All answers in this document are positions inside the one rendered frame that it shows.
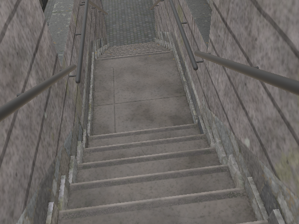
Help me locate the stairs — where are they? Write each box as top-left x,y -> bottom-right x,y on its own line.
98,42 -> 170,59
58,123 -> 269,224

